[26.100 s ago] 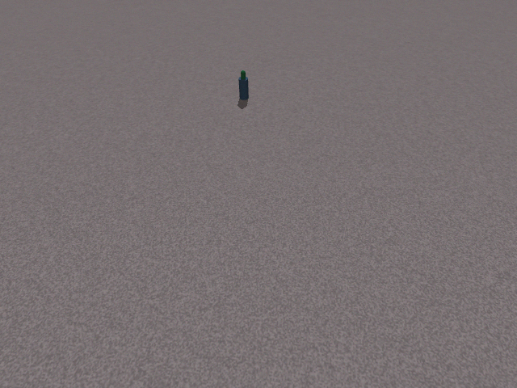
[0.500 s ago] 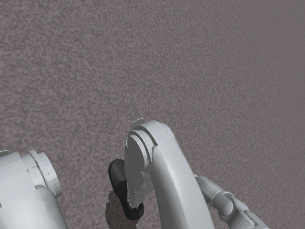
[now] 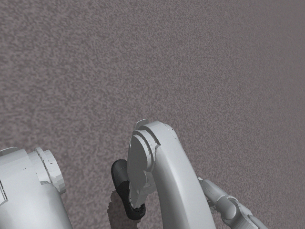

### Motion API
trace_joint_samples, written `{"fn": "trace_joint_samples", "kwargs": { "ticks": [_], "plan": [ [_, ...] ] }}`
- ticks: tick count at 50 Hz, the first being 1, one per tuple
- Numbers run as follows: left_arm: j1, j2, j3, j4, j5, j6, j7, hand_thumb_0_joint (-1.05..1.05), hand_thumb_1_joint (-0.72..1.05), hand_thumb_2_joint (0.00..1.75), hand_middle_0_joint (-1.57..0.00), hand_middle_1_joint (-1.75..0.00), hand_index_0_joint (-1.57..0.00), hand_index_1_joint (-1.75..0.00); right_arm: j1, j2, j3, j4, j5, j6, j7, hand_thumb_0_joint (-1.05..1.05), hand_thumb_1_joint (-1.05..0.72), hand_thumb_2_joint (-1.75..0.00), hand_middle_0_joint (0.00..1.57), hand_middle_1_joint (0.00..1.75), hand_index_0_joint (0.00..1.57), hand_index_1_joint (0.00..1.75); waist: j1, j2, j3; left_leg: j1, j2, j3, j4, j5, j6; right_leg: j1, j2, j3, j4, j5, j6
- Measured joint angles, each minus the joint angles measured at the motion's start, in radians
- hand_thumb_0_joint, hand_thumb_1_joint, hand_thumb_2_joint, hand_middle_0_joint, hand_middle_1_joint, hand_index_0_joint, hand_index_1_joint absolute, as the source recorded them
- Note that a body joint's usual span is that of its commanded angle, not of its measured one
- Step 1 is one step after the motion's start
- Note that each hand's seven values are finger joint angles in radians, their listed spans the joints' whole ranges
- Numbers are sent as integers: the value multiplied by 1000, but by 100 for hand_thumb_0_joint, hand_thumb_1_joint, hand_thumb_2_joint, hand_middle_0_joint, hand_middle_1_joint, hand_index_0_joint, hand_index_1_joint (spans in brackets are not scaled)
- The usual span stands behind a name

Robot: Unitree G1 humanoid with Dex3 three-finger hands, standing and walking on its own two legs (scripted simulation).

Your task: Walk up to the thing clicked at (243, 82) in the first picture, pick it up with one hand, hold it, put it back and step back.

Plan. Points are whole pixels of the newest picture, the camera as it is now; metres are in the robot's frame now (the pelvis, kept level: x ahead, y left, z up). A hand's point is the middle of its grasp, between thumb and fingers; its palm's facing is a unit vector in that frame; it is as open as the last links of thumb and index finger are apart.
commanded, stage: withdraw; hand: left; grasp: from the side
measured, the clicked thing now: out of the picture +0.46 +0.34 -0.19
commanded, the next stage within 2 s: rise in 0.04 s
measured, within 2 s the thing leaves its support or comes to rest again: rests again in 0.02 s
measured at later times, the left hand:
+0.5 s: hand out of the picture +0.38 +0.48 +0.00, palm faces +0.53 -0.74 -0.40, open 17.1 cm
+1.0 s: hand out of the picture +0.25 +0.35 +0.17, palm faces +0.40 -0.78 -0.48, open 17.3 cm
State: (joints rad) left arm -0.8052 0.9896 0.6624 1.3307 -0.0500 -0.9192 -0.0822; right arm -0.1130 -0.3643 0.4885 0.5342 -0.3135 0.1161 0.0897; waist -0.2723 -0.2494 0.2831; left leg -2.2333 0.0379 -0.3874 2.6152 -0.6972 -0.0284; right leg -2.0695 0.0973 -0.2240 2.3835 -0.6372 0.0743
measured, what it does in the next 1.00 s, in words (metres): rises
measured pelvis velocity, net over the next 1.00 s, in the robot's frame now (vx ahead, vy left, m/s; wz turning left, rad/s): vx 0.05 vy -0.02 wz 0.25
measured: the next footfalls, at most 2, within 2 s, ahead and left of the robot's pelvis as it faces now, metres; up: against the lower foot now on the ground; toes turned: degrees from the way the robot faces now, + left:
none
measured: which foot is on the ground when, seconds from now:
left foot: down 0.00-1.00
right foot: down 0.00-1.00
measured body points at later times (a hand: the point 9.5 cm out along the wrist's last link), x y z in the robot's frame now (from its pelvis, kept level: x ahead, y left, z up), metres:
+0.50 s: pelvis +0.01 -0.01 +0.05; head +0.20 +0.13 +0.43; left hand +0.34 +0.52 +0.03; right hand +0.17 -0.25 -0.04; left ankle +0.08 +0.13 -0.26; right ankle +0.14 -0.12 -0.26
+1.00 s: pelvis +0.05 -0.02 +0.26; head +0.19 +0.05 +0.68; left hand +0.23 +0.39 +0.20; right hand +0.29 -0.21 +0.16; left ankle +0.08 +0.13 -0.26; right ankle +0.13 -0.13 -0.26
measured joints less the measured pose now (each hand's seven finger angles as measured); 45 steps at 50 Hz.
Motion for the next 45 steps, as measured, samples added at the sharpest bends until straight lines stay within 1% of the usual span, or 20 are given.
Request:
{"fn": "trace_joint_samples", "kwargs": {
  "ticks": [3,5,7,9,10,11,12,14,17,18,20,23,25,27,29,32,35,39,42,45],
  "plan": [
    [-3,9,8,-44,-13,58,-33,-2,-53,8,-14,-11,-15,-10,29,1,-25,14,22,9,-5,0,-90,-90,21,30,21,30,14,27,-29,-8,0,15,-14,3,4,-7,-7,8,-5,-5,-4],
    [-4,20,-6,-42,-31,98,-56,-2,-55,6,-12,-10,-14,-9,48,1,-40,23,40,14,-8,0,-90,-90,21,30,21,30,21,49,-55,-16,0,29,-25,6,9,-13,-12,17,-10,-8,-5],
    [0,28,-31,-25,-50,136,-82,-2,-57,4,-10,-9,-12,-7,64,-1,-53,28,59,17,-11,0,-90,-90,21,30,21,30,28,71,-78,-23,2,43,-37,9,16,-20,-16,26,-15,-12,-4],
    [13,28,-47,-18,-60,174,-113,-2,-57,3,-9,-8,-11,-6,75,-2,-67,26,76,16,-14,0,-90,-90,21,30,21,30,35,90,-93,-28,4,55,-47,12,23,-23,-18,33,-22,-13,-1],
    [18,23,-38,-26,-25,200,-114,-2,-57,3,-8,-7,-10,-5,82,3,-84,27,88,15,-13,0,-89,-90,21,30,21,30,40,97,-99,-29,6,62,-53,13,25,-24,-19,37,-25,-13,-3],
    [20,18,-40,-36,7,232,-108,-2,-56,3,-8,-7,-10,-5,91,10,-104,26,101,19,-12,0,-89,-90,21,30,21,30,47,101,-108,-31,7,69,-61,15,27,-28,-21,42,-29,-12,-7],
    [19,10,-47,-47,30,265,-101,-2,-55,3,-8,-7,-9,-5,100,18,-123,26,114,25,-10,0,-89,-90,21,30,21,30,54,105,-120,-34,9,78,-70,18,27,-33,-23,47,-32,-12,-11],
    [25,-13,-51,-79,67,326,-87,-2,-54,4,-7,-7,-9,-5,114,31,-154,27,138,37,-5,0,-90,-90,21,30,21,30,65,112,-144,-37,9,93,-88,23,27,-40,-29,57,-40,-13,-18],
    [57,-43,-33,-154,121,419,-64,-2,-54,5,-8,-8,-9,-7,132,50,-197,28,170,54,-4,0,-92,-91,21,30,21,30,77,125,-180,-37,7,113,-118,29,26,-45,-39,69,-54,-16,-24],
    [63,-51,-27,-184,135,449,-55,-2,-54,5,-8,-8,-9,-7,140,55,-211,29,179,60,-4,0,-92,-91,21,30,21,30,82,129,-193,-35,7,120,-129,30,25,-46,-43,74,-58,-18,-25],
    [87,-59,-21,-246,151,500,-36,-2,-53,7,-8,-8,-9,-8,151,65,-240,35,196,72,-5,0,-93,-91,21,30,21,30,91,140,-218,-29,5,135,-152,32,23,-44,-50,84,-70,-23,-27],
    [137,-66,-25,-320,159,567,-3,-2,-50,9,-8,-8,-8,-8,171,74,-288,44,221,84,-11,0,-92,-91,21,30,21,30,110,168,-260,-16,6,159,-191,33,23,-39,-59,100,-93,-30,-28],
    [170,-83,-47,-352,154,610,17,-2,-48,9,-8,-8,-8,-8,186,74,-322,53,237,90,-16,0,-92,-91,21,30,21,30,129,191,-293,-6,7,179,-223,34,26,-34,-65,113,-114,-34,-30],
    [216,-112,-80,-386,148,656,32,-2,-48,10,-7,-8,-7,-8,198,73,-354,60,256,94,-20,0,-91,-91,21,30,21,30,151,216,-324,8,10,200,-259,35,30,-27,-70,128,-139,-37,-33],
    [274,-159,-116,-445,143,707,42,-2,-48,9,-7,-7,-7,-7,208,72,-389,60,275,96,-26,0,-91,-91,21,30,21,30,174,238,-352,28,14,223,-302,37,34,-16,-74,144,-171,-37,-33],
    [365,-251,-170,-569,135,769,55,-2,-49,9,-6,-7,-6,-7,211,75,-430,57,304,95,-33,0,-91,-91,21,30,21,30,205,258,-377,80,19,253,-379,42,36,21,-79,165,-231,-32,-28],
    [470,-330,-224,-684,123,820,70,-2,-50,8,-6,-6,-6,-7,201,86,-451,40,330,88,-46,0,-91,-90,21,30,21,30,218,265,-392,152,25,271,-467,49,32,78,-81,175,-308,-24,-26],
    [582,-427,-284,-819,111,886,95,-2,-50,8,-6,-6,-6,-6,194,105,-464,8,354,66,-79,0,-90,-90,21,30,21,30,228,259,-407,273,27,284,-599,60,19,187,-87,176,-425,-14,-39],
    [643,-475,-319,-872,102,915,122,-2,-49,8,-7,-6,-7,-6,190,117,-467,-4,361,42,-108,1,-90,-90,21,30,21,30,231,252,-416,381,26,291,-702,68,8,288,-93,173,-518,-11,-52],
    [688,-505,-342,-888,91,939,151,-2,-49,8,-7,-6,-7,-6,191,126,-472,-10,362,14,-135,1,-90,-90,21,30,21,30,232,247,-430,491,26,295,-801,75,0,394,-96,170,-609,-7,-62]
  ]
}}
